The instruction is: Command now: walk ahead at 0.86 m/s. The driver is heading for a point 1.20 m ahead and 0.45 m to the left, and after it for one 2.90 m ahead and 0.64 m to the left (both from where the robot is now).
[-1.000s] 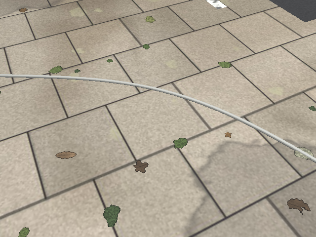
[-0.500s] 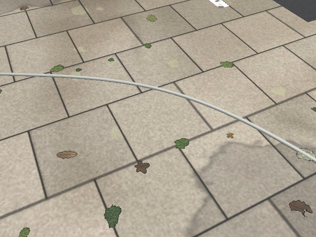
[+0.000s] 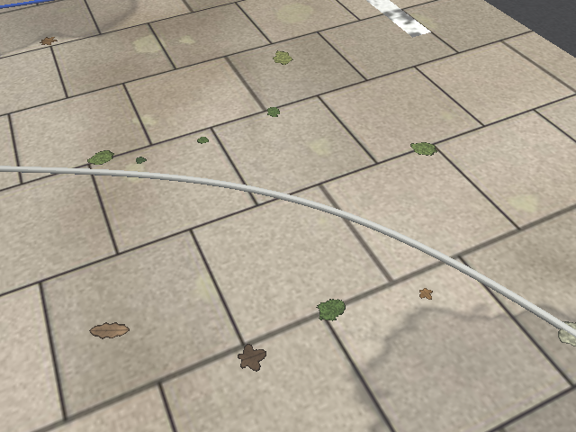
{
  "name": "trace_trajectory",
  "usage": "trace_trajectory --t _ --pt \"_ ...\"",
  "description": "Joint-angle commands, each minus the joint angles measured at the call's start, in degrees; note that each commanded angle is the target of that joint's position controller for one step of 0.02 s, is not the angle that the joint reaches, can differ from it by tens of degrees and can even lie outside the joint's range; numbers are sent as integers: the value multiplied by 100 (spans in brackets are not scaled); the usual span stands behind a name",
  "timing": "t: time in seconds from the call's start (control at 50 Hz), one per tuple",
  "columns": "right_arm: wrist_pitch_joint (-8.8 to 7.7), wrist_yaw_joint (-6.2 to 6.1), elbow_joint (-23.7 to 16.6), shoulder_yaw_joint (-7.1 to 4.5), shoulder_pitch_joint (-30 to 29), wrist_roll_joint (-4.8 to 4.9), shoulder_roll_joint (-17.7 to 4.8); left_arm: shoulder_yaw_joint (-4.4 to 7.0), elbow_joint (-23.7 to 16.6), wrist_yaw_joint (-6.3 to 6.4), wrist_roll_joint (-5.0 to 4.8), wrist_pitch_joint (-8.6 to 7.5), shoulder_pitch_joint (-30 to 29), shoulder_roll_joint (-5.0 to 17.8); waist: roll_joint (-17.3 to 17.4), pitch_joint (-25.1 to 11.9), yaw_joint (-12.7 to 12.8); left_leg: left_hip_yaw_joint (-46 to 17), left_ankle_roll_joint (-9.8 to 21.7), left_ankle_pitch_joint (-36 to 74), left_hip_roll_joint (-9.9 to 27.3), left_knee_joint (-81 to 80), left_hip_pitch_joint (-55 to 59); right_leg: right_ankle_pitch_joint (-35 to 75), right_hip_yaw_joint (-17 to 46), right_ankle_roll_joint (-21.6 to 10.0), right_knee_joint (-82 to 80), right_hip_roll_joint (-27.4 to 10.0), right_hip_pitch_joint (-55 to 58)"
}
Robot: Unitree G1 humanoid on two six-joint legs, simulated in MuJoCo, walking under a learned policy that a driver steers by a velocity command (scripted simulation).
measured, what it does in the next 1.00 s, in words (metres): walks ahead, turning left: left foot, then right foot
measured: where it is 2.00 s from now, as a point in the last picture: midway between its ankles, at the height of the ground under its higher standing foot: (112, 192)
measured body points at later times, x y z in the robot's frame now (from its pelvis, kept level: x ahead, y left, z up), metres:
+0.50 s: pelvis +0.41 +0.06 -0.01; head +0.43 +0.05 +0.44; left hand +0.55 +0.32 -0.11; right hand +0.40 -0.22 -0.15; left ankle +0.38 +0.09 -0.74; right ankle +0.47 -0.11 -0.66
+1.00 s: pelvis +0.87 +0.14 -0.01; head +0.89 +0.15 +0.44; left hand +0.67 +0.36 -0.13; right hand +1.21 +0.04 -0.08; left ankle +0.89 +0.28 -0.66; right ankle +0.85 -0.02 -0.74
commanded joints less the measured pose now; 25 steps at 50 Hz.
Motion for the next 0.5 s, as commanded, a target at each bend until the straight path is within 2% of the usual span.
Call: trace_trajectory --t 0.02,0.1,0.16,0.18,0.22,0.24,0.26,0.28,0.3,0.32,0.34,0.36,0.38,0.4,0.42,0.44,0.46,0.5 --pt "79 55 -480 -7 -658 22 -210 76 -155 16 -43 -157 366 601 -395 1055 -23 98 -161 448 207 -267 -1737 -528 1625 -598 -1667 -1389 415" --pt "87 76 -935 81 -1706 85 -117 33 -169 8 -64 -219 577 555 -461 1326 112 477 -193 980 49 -1784 -1239 853 996 -677 -2020 -1249 250" --pt "71 68 -1140 130 -2047 121 -118 37 -115 52 -94 -256 654 677 -528 1361 94 718 73 1138 -93 -2663 -625 2438 610 -658 -2225 -1421 690" --pt "63 36 -1159 128 -1990 129 -157 37 -106 46 -90 -254 609 736 -553 1254 16 818 213 1009 -225 -2878 -325 3464 401 -608 -1997 -1422 930" --pt "55 -57 -1076 79 -1543 132 -337 92 -73 77 -30 -222 645 987 -886 699 -230 1159 475 512 -729 -2924 437 6499 -35 -468 -1005 -1539 1528" --pt "45 -101 -941 18 -944 129 -495 136 -38 125 45 -158 671 1130 -1060 294 -530 1184 596 179 -961 -2861 1035 7478 -196 -397 -54 -1611 1700" --pt "36 -155 -640 -79 132 137 -698 196 -36 179 104 -74 618 1276 -1182 -236 -995 1137 711 -112 -1150 -2855 2053 7856 -307 -329 1283 -1663 1573" --pt "40 -204 -282 -203 1317 114 -916 250 -98 191 85 -22 401 1378 -1075 -711 -1590 956 848 -139 -1056 -3204 3418 7294 -433 -241 2981 -1514 906" --pt "55 -255 -125 -364 2023 5 -1335 162 -295 107 12 -47 406 925 -366 -1215 -1557 -765 1227 -1992 29 -3191 5109 4507 -320 -152 5111 -1058 -1076" --pt "98 -191 -24 -440 1825 50 -1561 75 -547 -67 -112 -212 461 481 1183 -1530 -946 -4461 1937 -3378 1221 -4614 5877 -443 271 68 6845 118 -3133" --pt "84 -146 -51 -406 1356 67 -1379 119 -842 -60 -120 -304 -226 804 648 -927 -822 -4776 1827 -3019 1089 -5136 5586 -48 949 -115 7079 -207 -3958" --pt "30 -150 -29 -338 1152 88 -1067 106 -1039 -53 -77 -379 -766 904 -17 -395 -766 -3992 1670 -2304 997 -5158 4848 342 973 -178 6768 -517 -4001" --pt "-10 -169 23 -282 1024 86 -811 72 -1100 -56 -16 -400 -916 808 -538 -19 -529 -3448 1524 -1672 812 -5279 3991 458 940 -162 6243 -739 -3705" --pt "-38 -220 52 -215 905 106 -652 48 -1248 -67 101 -325 -1119 708 -653 295 -291 -2945 1373 -1163 500 -5350 3188 396 933 -52 5904 -867 -3384" --pt "-68 -265 50 -166 841 111 -601 18 -1340 -97 185 -216 -1044 618 -484 367 -51 -2702 1405 -1008 367 -5396 2739 246 925 88 5657 -915 -3191" --pt "-120 -287 49 -140 900 172 -584 1 -1428 -117 246 -120 -1105 607 -428 496 31 -2578 1441 -942 247 -5465 2428 74 888 226 5435 -977 -3185" --pt "-173 -303 48 -127 1008 241 -626 -18 -1554 -136 276 -38 -1268 599 -372 656 55 -2463 1476 -954 195 -5561 2140 -37 814 362 5164 -1043 -3273" --pt "-247 -307 -44 -131 1194 265 -781 -81 -1969 -172 254 38 -2090 664 -317 1052 -92 -2256 1469 -633 43 -5917 1530 433 527 599 4192 -1077 -3343"
Keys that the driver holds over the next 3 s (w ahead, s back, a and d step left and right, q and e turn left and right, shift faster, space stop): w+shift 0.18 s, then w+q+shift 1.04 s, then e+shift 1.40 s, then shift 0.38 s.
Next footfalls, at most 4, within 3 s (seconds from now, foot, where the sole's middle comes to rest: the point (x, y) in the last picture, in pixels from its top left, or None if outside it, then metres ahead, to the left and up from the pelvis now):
0.28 left None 0.42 0.09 -0.78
0.72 right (321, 305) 0.89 0.00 -0.78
1.18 left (189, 240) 1.11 0.39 -0.78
1.58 right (139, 175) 1.41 0.61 -0.78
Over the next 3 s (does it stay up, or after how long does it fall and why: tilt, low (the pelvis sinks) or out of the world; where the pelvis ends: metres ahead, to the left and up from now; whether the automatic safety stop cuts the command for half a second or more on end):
stays up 1.33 0.66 0.00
